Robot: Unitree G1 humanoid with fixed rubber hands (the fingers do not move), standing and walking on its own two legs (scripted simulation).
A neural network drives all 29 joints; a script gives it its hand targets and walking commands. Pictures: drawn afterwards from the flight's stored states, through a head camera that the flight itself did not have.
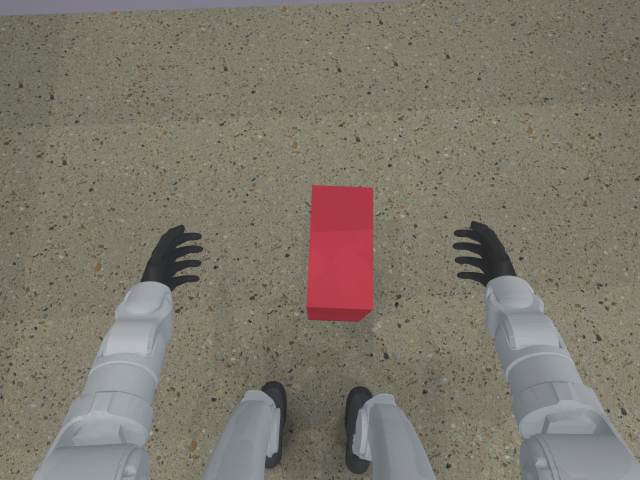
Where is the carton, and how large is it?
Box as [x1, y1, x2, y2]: [306, 185, 372, 321]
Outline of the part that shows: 312,185 306,305 308,319 358,321 372,309 372,188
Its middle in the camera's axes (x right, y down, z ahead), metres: +0.05 +0.04 +0.99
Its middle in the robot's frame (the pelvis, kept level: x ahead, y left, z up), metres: +0.51 -0.04 -0.57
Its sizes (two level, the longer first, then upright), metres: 0.283 0.142 0.285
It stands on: the floor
